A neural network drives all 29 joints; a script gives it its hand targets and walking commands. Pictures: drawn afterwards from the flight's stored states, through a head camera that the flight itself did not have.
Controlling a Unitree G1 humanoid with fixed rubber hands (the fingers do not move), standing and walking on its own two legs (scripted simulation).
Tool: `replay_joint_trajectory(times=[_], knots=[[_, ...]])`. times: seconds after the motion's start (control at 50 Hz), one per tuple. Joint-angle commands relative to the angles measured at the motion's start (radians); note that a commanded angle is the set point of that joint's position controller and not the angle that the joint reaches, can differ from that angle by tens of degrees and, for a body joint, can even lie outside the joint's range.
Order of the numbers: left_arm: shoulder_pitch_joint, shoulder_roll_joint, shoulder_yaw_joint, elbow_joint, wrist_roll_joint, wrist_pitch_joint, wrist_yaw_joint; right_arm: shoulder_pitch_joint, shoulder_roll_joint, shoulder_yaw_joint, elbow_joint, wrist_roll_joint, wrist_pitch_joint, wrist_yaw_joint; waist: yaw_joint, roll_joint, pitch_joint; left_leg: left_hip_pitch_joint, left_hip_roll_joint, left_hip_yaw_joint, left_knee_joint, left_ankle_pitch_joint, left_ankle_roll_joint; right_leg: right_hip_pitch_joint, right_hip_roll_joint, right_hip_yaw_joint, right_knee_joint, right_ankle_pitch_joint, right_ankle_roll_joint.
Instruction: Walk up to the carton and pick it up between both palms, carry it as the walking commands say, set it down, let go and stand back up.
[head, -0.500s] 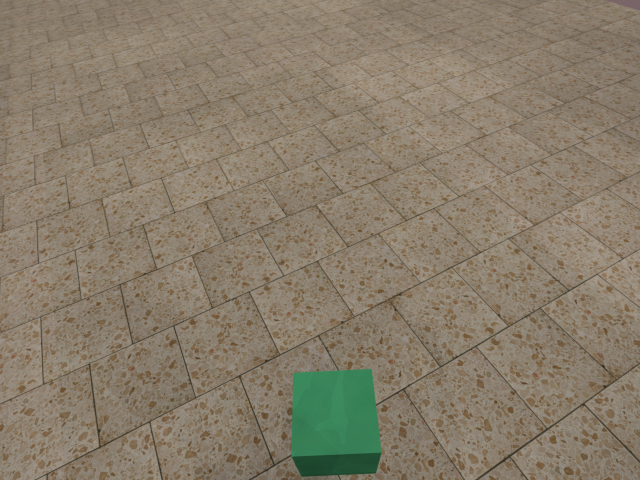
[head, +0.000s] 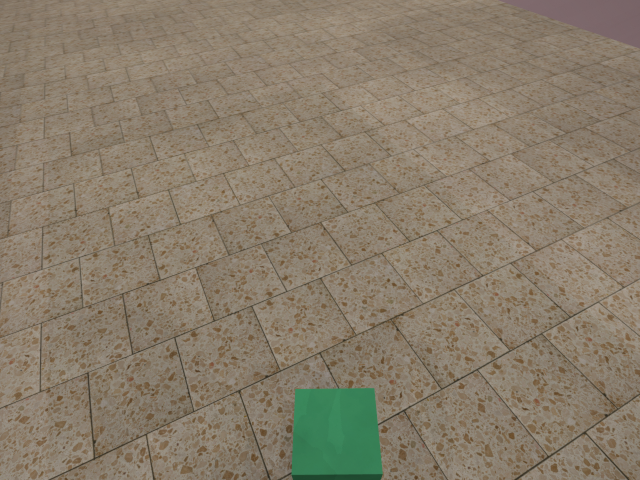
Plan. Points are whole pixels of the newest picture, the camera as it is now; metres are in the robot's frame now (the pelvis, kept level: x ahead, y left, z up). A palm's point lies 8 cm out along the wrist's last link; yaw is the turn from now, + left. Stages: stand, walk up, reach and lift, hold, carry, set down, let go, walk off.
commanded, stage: walk up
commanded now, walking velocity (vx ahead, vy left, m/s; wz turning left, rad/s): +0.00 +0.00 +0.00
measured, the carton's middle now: (335, 443) +0.38 +0.01 -0.66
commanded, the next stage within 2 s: stand in 0.38 s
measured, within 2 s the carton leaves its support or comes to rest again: neither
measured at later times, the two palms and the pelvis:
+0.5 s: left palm out of the picture -0.03 +0.23 -0.15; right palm out of the picture -0.05 -0.21 -0.15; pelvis -0.01 +0.01 +0.00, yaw +0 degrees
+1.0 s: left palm out of the picture +0.10 +0.22 -0.15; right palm out of the picture +0.11 -0.20 -0.14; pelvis -0.04 +0.01 -0.03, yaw +1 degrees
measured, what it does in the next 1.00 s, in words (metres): stands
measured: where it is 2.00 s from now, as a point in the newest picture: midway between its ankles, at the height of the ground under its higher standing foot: outside the picture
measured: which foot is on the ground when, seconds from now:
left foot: down 0.00-1.00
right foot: down 0.00-1.00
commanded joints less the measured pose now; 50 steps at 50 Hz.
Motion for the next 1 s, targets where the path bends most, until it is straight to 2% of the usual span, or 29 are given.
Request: replay_joint_trajectory(times=[0.0,0.28,0.6,0.62,0.64,0.66,0.68,0.7,0.74,0.78,0.82,0.86,0.92,0.98], knots=[[0.058,0.077,0.01,-0.006,-0.001,-0.001,0.003,0.08,-0.075,-0.009,0.001,-0.001,-0.006,-0.003,-0.004,0.004,0.039,-0.032,0.091,-0.079,-0.041,0.259,0.035,-0.019,-0.106,0.09,-0.036,0.253,-0.017],[0.05,0.069,0.011,-0.003,-0.002,0.004,0.004,0.124,-0.067,-0.008,0.013,-0.005,-0.013,-0.007,-0.009,0.009,0.051,-0.047,0.087,-0.087,-0.045,0.26,0.038,-0.036,-0.106,0.084,-0.029,0.2,-0.01],[0.075,0.071,0.011,-0.004,-0.006,0.003,0.004,0.137,-0.065,-0.013,0.011,0.001,-0.016,-0.004,-0.016,0.001,0.061,-0.072,0.08,-0.096,-0.038,0.189,0.042,-0.049,-0.108,0.096,-0.034,0.172,-0.014],[-0.276,0.129,-0.085,-0.355,-0.133,0.032,0.004,-0.214,-0.206,-0.002,-0.34,0.108,0.022,-0.003,-0.03,0.015,-0.198,-0.436,-0.033,-0.056,0.197,-0.159,0.062,-0.303,-0.037,0.118,0.175,-0.174,-0.088],[-0.627,0.099,-0.099,-0.675,-0.147,0.096,0.026,-0.565,-0.151,0.037,-0.66,0.153,0.083,-0.011,-0.045,0.005,-0.223,-0.432,-0.006,-0.046,0.228,-0.176,0.059,-0.354,-0.055,0.135,0.21,-0.184,-0.077],[-0.587,0.12,-0.07,-0.586,-0.134,0.188,0.033,-0.59,-0.172,0.029,-0.557,0.13,0.177,-0.014,-0.064,0.021,-0.158,-0.51,-0.008,-0.053,0.251,-0.248,0.041,-0.33,-0.049,0.106,0.228,-0.224,-0.073],[-0.53,0.169,-0.067,-0.541,-0.137,0.281,0.027,-0.509,-0.191,0.019,-0.553,0.099,0.27,-0.002,-0.063,-0.028,-0.149,-0.511,0.003,-0.03,0.238,-0.251,0.048,-0.396,-0.041,0.048,0.241,-0.225,-0.074],[-0.44,0.159,-0.073,-0.523,-0.14,0.383,0.028,-0.411,-0.19,0.015,-0.529,0.075,0.374,0.003,-0.027,0.008,-0.149,-0.506,0.007,-0.035,0.224,-0.215,0.042,-0.358,-0.039,0.056,0.249,-0.183,-0.08],[-0.287,0.156,-0.056,-0.485,-0.108,0.584,0.022,-0.275,-0.187,0.048,-0.474,0.072,0.587,0.025,0.01,0.014,-0.103,-0.524,-0.006,-0.058,0.227,-0.147,0.047,-0.31,-0.023,0.06,0.269,-0.104,-0.071],[-0.16,0.116,-0.038,-0.498,-0.099,0.732,0.018,-0.137,-0.154,0.061,-0.468,0.068,0.72,0.035,-0.002,-0.005,-0.15,-0.469,-0.023,-0.09,0.25,0.117,0.071,-0.304,0.01,0.093,0.28,0.135,-0.063],[-0.098,0.066,-0.052,-0.572,-0.089,0.792,0.007,-0.129,-0.112,0.062,-0.519,0.076,0.774,0.034,-0.014,0.003,-0.266,-0.39,-0.039,-0.116,0.267,0.353,0.082,-0.272,0.041,0.103,0.285,0.32,-0.068],[-0.098,0.037,-0.032,-0.632,-0.053,0.76,-0.006,-0.145,-0.096,0.005,-0.573,0.022,0.74,0.047,-0.022,-0.02,-0.262,-0.383,-0.034,-0.127,0.25,0.448,0.076,-0.271,0.051,0.12,0.264,0.401,-0.071],[-0.204,0.064,0.026,-0.726,-0.003,0.658,-0.032,-0.209,-0.089,-0.07,-0.672,-0.045,0.637,0.068,-0.027,-0.009,-0.267,-0.383,-0.036,-0.129,0.268,0.421,0.05,-0.304,0.034,0.138,0.273,0.382,-0.051],[-0.276,0.073,0.06,-0.824,0.019,0.561,-0.049,-0.256,-0.072,-0.102,-0.757,-0.064,0.539,0.079,-0.03,0.026,-0.339,-0.421,-0.045,-0.124,0.362,0.37,0.018,-0.369,0.03,0.13,0.352,0.326,-0.037]])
